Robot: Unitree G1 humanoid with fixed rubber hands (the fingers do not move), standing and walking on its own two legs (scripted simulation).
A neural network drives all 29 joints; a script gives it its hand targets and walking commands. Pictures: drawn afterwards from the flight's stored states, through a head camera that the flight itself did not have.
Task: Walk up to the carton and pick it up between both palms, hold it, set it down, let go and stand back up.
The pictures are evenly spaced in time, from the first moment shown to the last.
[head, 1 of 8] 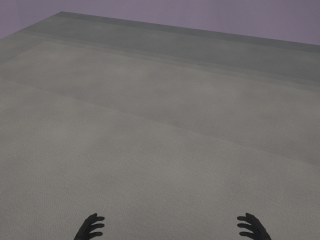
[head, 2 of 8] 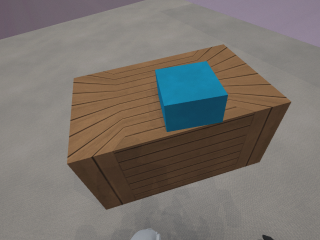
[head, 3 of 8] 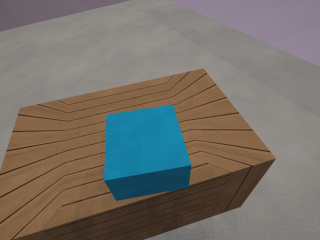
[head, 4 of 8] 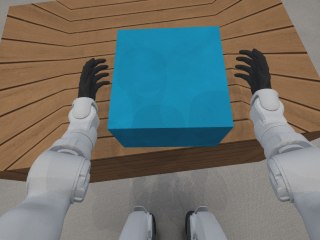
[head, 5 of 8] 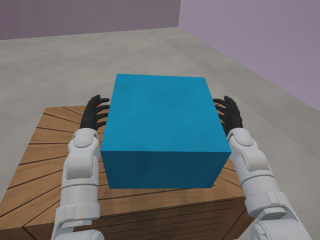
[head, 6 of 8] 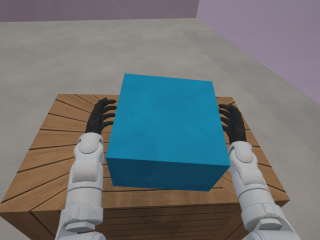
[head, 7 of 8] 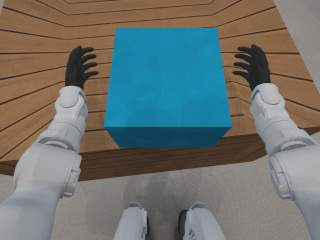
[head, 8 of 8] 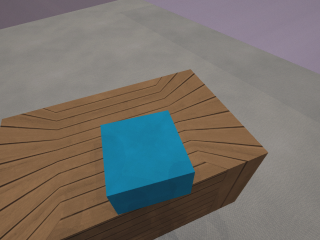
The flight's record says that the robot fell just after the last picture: no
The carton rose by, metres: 0.31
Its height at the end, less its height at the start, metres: +0.00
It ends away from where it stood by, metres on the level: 0.02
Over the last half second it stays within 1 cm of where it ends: yes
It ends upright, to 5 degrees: yes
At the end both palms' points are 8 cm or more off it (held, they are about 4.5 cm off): yes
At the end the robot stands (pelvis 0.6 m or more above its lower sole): yes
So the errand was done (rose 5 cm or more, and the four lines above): yes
